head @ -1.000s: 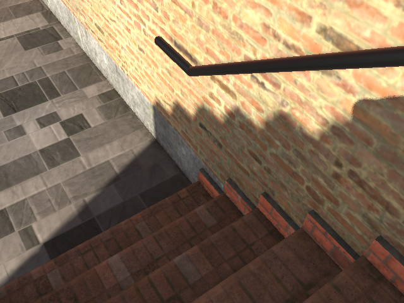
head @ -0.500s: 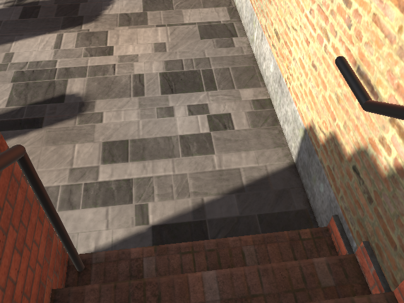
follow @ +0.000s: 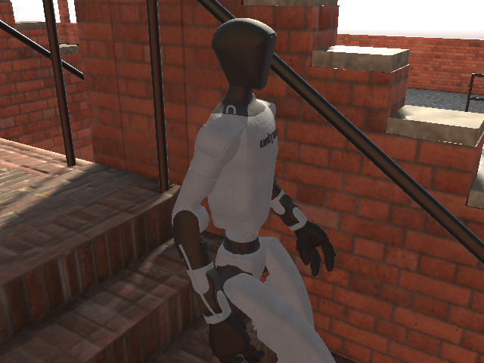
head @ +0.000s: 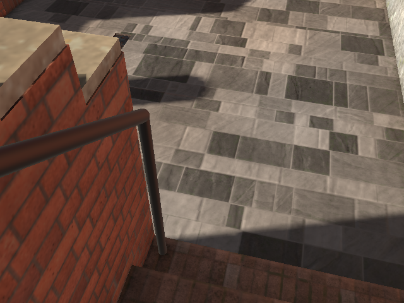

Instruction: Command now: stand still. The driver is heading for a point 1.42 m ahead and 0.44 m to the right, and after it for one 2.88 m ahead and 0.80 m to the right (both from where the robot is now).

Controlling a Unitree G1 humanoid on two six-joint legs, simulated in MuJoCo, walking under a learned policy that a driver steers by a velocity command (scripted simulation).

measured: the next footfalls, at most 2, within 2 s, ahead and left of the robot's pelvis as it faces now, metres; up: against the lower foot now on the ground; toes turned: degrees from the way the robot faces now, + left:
right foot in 0.38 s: +0.05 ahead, -0.18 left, +0.00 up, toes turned -21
left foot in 1.12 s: +0.11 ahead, +0.06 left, +0.00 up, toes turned -13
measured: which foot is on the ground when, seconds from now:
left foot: down 0.00-0.40, up 0.42-1.00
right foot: up 0.00-0.36, down 0.38-1.00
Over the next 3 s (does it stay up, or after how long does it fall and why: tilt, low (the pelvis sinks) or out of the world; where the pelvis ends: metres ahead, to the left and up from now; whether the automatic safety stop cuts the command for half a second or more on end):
stays up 1.01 -0.49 -0.66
